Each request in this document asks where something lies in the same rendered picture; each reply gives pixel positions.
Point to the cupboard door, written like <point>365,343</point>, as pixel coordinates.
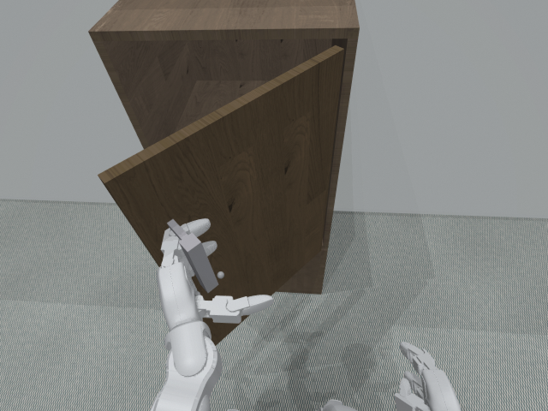
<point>258,168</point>

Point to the handle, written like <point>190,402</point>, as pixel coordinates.
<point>196,255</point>

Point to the right robot hand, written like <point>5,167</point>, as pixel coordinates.
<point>434,390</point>

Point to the robot left forearm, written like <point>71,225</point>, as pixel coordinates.
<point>193,367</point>

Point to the left robot hand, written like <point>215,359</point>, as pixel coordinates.
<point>176,287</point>

